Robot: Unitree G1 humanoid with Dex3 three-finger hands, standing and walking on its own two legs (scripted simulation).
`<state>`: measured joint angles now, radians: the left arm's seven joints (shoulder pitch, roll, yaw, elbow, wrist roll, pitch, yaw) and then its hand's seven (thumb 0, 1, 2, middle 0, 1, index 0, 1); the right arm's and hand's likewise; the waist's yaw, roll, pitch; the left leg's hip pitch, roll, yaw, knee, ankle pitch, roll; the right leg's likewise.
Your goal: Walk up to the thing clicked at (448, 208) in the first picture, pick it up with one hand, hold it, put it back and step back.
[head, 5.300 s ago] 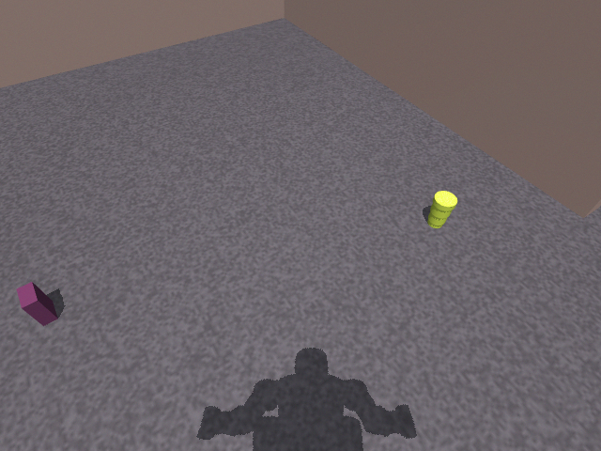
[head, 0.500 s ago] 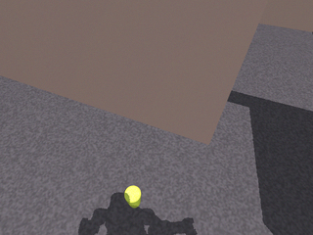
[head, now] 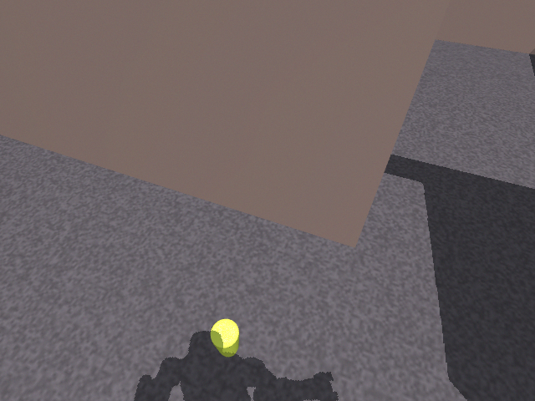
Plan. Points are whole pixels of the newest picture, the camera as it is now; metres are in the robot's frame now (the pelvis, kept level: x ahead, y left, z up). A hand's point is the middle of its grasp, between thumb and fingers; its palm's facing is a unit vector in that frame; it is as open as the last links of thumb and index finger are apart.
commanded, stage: stand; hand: left
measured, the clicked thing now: (226, 340) +0.42 +0.15 -0.71
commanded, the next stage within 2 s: go down in 1.62 s
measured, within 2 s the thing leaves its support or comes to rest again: neither
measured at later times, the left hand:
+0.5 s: hand out of the picture +0.08 +0.25 -0.16, palm faces -0.02 -0.94 -0.34, open 7.4 cm
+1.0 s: hand out of the picture +0.08 +0.25 -0.16, palm faces -0.02 -0.94 -0.34, open 7.4 cm
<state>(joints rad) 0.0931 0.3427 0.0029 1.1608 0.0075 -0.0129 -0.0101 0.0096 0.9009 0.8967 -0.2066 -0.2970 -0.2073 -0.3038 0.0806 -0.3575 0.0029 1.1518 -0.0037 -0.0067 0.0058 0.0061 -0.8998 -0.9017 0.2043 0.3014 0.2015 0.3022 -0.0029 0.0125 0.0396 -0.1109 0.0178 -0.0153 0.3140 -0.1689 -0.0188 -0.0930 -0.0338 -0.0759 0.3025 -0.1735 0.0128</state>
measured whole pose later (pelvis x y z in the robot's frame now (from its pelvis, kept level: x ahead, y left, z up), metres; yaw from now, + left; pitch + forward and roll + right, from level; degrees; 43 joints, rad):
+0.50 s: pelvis +0.00 -0.01 +0.00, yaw +0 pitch -2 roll +0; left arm 0.10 0.34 0.00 1.15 0.01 -0.01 -0.01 0.01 0.90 0.90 -0.21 -0.30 -0.21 -0.30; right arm 0.10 -0.36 0.01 1.15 0.00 -0.01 0.00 0.01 -0.90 -0.90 0.20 0.30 0.20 0.30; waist 0.00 0.02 0.04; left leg -0.11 0.03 -0.02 0.31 -0.18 -0.03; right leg -0.09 -0.02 -0.08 0.31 -0.18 0.00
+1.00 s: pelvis +0.01 -0.01 +0.00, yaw +0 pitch -2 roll +0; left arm 0.11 0.34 0.01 1.15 0.01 -0.01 -0.01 0.01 0.90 0.90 -0.21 -0.30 -0.21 -0.30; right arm 0.10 -0.36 0.01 1.13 0.00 -0.01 0.00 0.01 -0.90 -0.90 0.20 0.30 0.20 0.30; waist 0.00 0.01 0.05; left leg -0.09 0.03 -0.01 0.31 -0.19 -0.03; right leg -0.08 -0.02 -0.07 0.30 -0.19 0.00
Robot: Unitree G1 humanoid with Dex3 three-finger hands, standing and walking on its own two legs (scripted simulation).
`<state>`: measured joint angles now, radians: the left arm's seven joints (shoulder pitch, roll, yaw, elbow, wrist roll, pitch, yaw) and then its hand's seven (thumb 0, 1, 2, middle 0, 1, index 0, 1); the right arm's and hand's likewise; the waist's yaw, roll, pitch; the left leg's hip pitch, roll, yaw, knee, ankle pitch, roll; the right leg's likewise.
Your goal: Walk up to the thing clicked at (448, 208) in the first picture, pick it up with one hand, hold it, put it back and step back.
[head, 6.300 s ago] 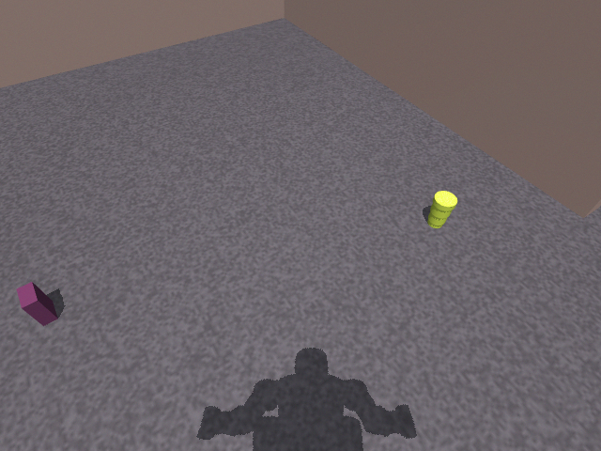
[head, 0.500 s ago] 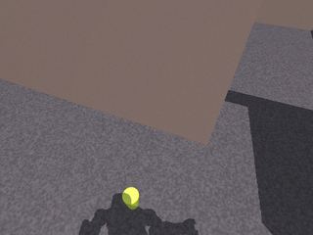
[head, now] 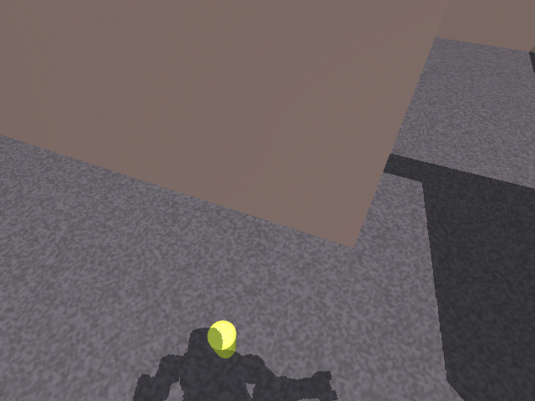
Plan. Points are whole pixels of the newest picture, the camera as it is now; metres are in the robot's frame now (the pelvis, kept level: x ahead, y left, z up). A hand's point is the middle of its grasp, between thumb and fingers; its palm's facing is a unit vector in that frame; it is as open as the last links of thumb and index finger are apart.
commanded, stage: stand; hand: left
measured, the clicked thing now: (224, 342) +0.40 +0.16 -0.71
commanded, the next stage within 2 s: go down in 0.62 s
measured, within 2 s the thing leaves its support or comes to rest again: neither
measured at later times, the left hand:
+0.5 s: hand out of the picture +0.07 +0.26 -0.16, palm faces -0.02 -0.94 -0.34, open 7.4 cm
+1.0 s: hand (124, 392) +0.16 +0.26 -0.17, palm faces +0.04 -0.95 -0.32, open 12.0 cm
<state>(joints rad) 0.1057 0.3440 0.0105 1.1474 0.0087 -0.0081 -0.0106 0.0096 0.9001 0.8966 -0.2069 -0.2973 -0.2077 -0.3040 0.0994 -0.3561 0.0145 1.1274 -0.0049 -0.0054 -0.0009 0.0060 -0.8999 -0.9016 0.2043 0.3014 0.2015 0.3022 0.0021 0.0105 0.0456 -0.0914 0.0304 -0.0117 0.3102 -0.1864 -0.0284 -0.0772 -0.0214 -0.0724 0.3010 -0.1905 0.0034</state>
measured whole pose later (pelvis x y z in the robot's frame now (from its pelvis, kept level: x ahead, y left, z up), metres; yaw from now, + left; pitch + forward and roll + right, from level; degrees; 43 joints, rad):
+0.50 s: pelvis +0.00 +0.00 +0.00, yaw +0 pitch -2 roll +0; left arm 0.11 0.35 0.01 1.14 0.01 -0.01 -0.01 0.01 0.90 0.90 -0.21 -0.30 -0.21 -0.30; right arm 0.11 -0.36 0.01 1.13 -0.01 -0.01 0.00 0.01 -0.90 -0.90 0.20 0.30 0.20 0.30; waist 0.00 0.01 0.04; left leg -0.08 0.02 0.00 0.30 -0.18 -0.02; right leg -0.08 -0.03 -0.07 0.30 -0.19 0.01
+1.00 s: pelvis -0.01 +0.00 -0.02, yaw -2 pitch +7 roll +0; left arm -0.03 0.34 0.18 1.00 0.05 0.03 -0.03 0.01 0.37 0.40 -0.07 -0.09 -0.08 -0.09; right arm 0.23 -0.25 -0.02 0.77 0.03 -0.03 -0.03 0.01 -0.93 -0.91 0.20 0.30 0.20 0.30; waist -0.03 -0.01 0.00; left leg -0.42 0.04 0.01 0.61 -0.30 -0.02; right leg -0.42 -0.02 -0.04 0.60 -0.30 0.00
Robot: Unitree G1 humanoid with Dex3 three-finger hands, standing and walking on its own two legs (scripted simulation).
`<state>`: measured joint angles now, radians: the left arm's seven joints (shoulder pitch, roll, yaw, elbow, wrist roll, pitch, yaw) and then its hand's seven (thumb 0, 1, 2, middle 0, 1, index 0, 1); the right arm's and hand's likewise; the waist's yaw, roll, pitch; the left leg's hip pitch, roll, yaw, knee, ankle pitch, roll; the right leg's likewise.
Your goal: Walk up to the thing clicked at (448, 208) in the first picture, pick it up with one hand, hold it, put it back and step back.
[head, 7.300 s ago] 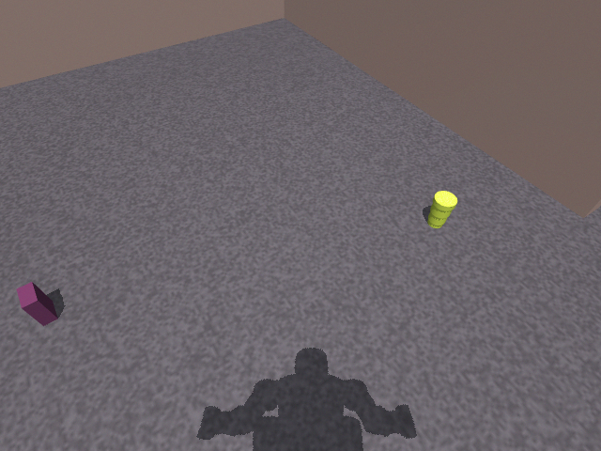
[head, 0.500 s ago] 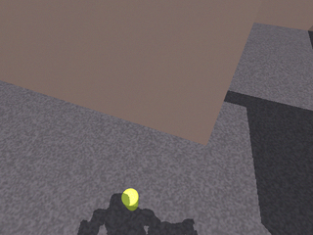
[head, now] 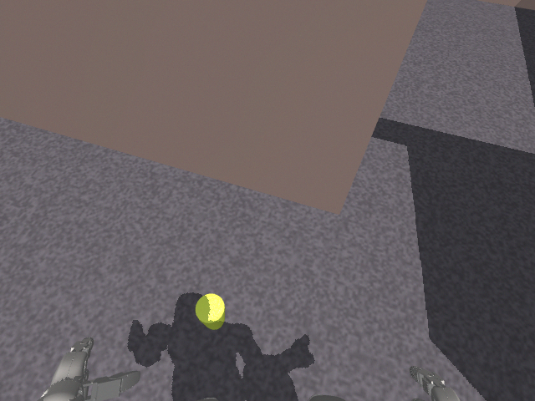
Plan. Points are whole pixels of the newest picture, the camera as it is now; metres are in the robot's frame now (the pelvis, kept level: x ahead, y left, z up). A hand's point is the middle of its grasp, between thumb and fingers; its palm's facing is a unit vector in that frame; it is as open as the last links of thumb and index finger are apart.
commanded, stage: go down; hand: left
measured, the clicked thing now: (212, 314) +0.41 +0.17 -0.68
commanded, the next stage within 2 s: none
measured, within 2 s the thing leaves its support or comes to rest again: neither
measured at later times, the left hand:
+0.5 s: hand (104, 393) +0.15 +0.27 -0.17, palm faces +0.07 -0.94 -0.32, open 17.1 cm
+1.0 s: hand (99, 397) +0.15 +0.29 -0.20, palm faces +0.12 -0.95 -0.30, open 17.1 cm
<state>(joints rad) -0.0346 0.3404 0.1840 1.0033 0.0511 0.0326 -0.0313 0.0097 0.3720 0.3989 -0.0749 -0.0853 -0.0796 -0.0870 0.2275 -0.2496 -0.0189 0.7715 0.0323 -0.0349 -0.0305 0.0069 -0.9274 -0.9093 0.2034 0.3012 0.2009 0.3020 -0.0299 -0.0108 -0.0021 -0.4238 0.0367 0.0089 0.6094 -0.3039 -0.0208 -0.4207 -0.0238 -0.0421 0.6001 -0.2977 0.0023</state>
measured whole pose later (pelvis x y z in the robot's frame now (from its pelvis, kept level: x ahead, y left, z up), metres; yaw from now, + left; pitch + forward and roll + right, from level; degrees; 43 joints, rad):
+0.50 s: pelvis +0.01 +0.01 -0.05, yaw +0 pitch +14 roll -2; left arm 0.27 0.33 0.21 0.42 0.02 0.30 -0.05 0.00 -0.49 0.05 -0.10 -0.05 -0.09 -0.06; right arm 0.23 -0.24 -0.01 0.57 0.02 -0.14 -0.08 0.01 -0.85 -0.89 0.20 0.30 0.20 0.30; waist -0.04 0.01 -0.12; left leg -0.77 0.04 -0.02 1.04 -0.51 -0.01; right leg -0.74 -0.02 -0.06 0.98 -0.49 0.02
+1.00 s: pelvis -0.02 +0.01 -0.10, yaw +0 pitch +20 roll -3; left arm 0.27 0.37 0.30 0.41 -0.04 0.18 -0.12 0.00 -0.48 0.04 -0.09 -0.04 -0.10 -0.04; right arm 0.23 -0.25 -0.01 0.54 0.01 -0.21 -0.09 0.01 -0.89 -0.90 0.21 0.30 0.20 0.30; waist -0.04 0.01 -0.14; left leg -1.03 0.05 -0.04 1.26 -0.57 -0.01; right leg -0.99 -0.03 -0.07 1.21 -0.55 0.01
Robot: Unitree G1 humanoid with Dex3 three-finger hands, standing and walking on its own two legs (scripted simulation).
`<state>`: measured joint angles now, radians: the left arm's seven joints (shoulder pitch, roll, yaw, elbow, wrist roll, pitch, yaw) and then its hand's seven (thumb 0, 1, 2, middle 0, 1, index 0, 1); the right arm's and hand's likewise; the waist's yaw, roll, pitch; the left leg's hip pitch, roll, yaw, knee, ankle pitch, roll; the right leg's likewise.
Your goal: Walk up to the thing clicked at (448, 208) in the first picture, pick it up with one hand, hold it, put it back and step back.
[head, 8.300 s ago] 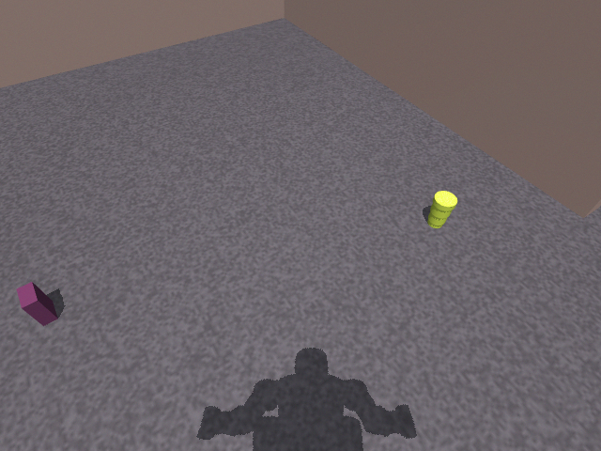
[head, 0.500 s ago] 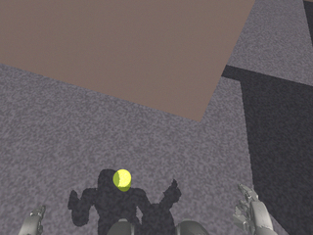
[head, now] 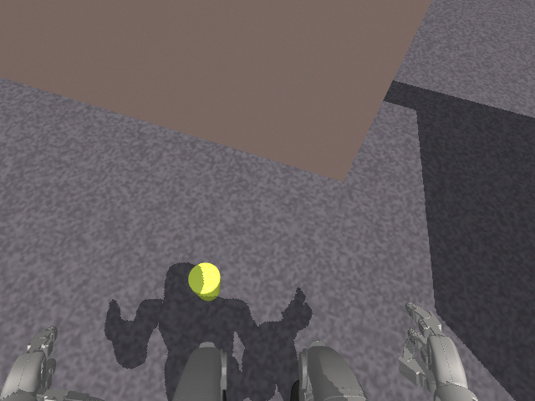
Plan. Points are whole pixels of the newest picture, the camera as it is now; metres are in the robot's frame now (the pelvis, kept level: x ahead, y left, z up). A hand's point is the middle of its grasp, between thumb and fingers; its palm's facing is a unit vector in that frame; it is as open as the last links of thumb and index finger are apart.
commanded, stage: go down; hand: left
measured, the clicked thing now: (206, 284) +0.43 +0.16 -0.59
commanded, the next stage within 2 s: approach in 1.72 s
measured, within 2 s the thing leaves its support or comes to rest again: neither
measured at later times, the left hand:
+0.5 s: hand (83, 315) +0.27 +0.34 -0.21, palm faces +0.14 -0.98 -0.17, open 17.2 cm
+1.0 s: hand (89, 293) +0.32 +0.35 -0.25, palm faces +0.09 -0.99 -0.12, open 17.5 cm
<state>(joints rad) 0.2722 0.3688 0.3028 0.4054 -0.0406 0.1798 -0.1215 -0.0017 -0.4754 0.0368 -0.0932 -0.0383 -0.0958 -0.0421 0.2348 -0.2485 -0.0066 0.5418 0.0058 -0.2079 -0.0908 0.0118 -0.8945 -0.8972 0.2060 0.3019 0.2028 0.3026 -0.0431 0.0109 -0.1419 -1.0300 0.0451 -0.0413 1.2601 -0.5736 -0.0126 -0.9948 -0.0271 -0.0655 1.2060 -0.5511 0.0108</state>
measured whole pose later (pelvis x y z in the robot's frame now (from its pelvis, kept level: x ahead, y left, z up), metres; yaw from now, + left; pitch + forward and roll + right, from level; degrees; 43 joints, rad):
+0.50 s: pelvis -0.05 +0.00 -0.15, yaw -2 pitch +32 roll -3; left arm -0.26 0.58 0.60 0.88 -0.14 -0.32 -0.49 -0.01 -0.45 0.04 -0.04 -0.01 -0.04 -0.01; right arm 0.13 -0.31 0.01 0.65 -0.02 -0.19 -0.04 0.01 -0.88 -0.90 0.21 0.30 0.20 0.30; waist -0.04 -0.01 -0.18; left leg -1.70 0.04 -0.06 1.82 -0.69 -0.02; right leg -1.68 -0.03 -0.06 1.78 -0.67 0.00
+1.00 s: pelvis -0.07 +0.00 -0.23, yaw -4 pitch +33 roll -5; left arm -0.49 0.75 0.71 1.00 -0.15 -0.36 -0.62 -0.01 -0.55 0.08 -0.03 -0.07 -0.04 -0.07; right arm 0.13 -0.35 0.06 0.65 -0.02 -0.17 -0.03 0.01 -0.88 -0.90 0.21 0.30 0.20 0.30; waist -0.08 -0.02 -0.14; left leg -1.97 0.04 -0.10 2.08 -0.69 -0.02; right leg -1.92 -0.03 -0.07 2.01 -0.67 0.00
